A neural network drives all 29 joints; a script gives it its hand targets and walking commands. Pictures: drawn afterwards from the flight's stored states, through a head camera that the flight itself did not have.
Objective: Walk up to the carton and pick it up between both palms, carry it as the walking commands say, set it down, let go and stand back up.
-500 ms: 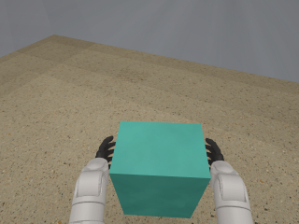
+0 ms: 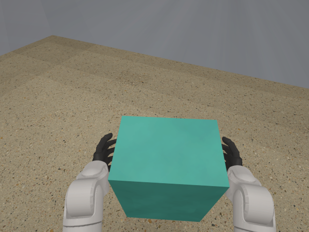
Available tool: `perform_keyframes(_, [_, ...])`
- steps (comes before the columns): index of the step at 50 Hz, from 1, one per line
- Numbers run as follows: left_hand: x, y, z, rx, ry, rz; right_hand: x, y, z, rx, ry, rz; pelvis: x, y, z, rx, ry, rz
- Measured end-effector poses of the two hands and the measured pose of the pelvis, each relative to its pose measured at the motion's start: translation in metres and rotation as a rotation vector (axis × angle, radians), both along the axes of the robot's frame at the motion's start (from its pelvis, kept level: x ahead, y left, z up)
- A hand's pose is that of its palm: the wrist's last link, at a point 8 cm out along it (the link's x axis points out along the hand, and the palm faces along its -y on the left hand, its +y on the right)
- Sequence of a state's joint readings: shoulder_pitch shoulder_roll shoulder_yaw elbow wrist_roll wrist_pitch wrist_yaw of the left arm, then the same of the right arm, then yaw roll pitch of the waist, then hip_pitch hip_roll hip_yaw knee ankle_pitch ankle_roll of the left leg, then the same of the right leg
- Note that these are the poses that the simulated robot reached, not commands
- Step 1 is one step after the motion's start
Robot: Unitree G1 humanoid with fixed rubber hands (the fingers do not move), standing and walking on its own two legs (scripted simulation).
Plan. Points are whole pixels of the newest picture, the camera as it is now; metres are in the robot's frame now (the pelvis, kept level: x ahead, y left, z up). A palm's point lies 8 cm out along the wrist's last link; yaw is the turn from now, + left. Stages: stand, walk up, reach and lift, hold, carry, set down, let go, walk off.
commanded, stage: carry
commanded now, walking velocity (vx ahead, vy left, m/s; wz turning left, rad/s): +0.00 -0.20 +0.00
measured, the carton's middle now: (165, 175) +0.28 -0.01 +0.03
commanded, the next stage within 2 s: none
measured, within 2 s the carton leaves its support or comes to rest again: neither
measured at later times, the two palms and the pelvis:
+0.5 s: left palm (76, 183) +0.21 +0.18 +0.11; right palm (222, 181) +0.22 -0.12 +0.11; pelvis -0.02 +0.03 +0.01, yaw +2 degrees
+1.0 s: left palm (69, 170) +0.24 +0.21 +0.11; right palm (206, 167) +0.25 -0.10 +0.11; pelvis -0.02 +0.05 +0.01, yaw +3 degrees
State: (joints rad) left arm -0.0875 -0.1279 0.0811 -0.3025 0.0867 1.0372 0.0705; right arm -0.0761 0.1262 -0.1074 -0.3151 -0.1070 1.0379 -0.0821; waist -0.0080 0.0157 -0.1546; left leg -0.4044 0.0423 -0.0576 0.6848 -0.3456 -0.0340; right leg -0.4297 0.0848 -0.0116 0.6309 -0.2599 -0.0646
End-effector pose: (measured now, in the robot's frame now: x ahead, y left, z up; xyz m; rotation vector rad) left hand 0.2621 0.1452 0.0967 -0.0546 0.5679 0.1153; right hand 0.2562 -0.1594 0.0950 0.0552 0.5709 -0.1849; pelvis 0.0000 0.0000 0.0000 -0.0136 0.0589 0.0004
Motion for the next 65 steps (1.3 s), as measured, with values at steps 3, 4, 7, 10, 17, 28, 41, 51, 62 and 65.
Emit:
perform_keyframes(3, [-0.015, -0.005, 0.0, -0.011, 0.024, 0.008, -0.015, -0.005, 0.003, 0.008, 0.023, -0.011, -0.001, -0.005, 0.001, 0.009, 0.004, 0.012])
perform_keyframes(4, [-0.02, -0.005, 0.0, -0.013, 0.032, 0.011, -0.019, -0.005, 0.004, 0.013, 0.031, -0.012, -0.002, -0.005, 0.001, 0.011, 0.005, 0.014])
perform_keyframes(7, [-0.034, -0.003, 0.001, -0.015, 0.052, 0.026, -0.028, -0.003, 0.006, 0.025, 0.05, -0.01, -0.004, -0.005, 0.003, 0.008, 0.006, 0.015])
perform_keyframes(10, [-0.044, 0.002, 0.004, -0.017, 0.065, 0.043, -0.034, 0.003, 0.008, 0.03, 0.063, 0.001, -0.007, -0.002, 0.005, 0.004, 0.004, 0.017])
perform_keyframes(17, [-0.055, 0.019, 0.012, -0.018, 0.075, 0.067, -0.04, 0.02, 0.014, 0.032, 0.074, 0.02, -0.014, 0.01, 0.009, 0.006, -0.002, 0.023])
perform_keyframes(28, [-0.052, 0.043, 0.016, -0.021, 0.081, 0.07, -0.037, 0.043, 0.018, 0.026, 0.08, 0.024, -0.023, 0.032, 0.013, 0.011, -0.012, 0.032])
perform_keyframes(41, [-0.041, 0.061, 0.011, -0.025, 0.087, 0.086, -0.022, 0.061, 0.014, 0.021, 0.085, 0.04, -0.021, 0.045, 0.013, 0.012, -0.015, 0.041])
perform_keyframes(51, [-0.022, 0.064, 0.014, -0.03, 0.075, 0.094, -0.002, 0.064, 0.015, 0.026, 0.074, 0.041, -0.015, 0.046, 0.013, 0.011, -0.014, 0.046])
perform_keyframes(62, [-0.007, 0.06, 0.011, -0.032, 0.074, 0.094, 0.012, 0.061, 0.011, 0.028, 0.073, 0.039, -0.006, 0.043, 0.013, 0.009, -0.012, 0.05])
perform_keyframes(65, [-0.005, 0.059, 0.011, -0.031, 0.073, 0.095, 0.015, 0.06, 0.011, 0.029, 0.072, 0.039, -0.004, 0.042, 0.013, 0.008, -0.011, 0.051])
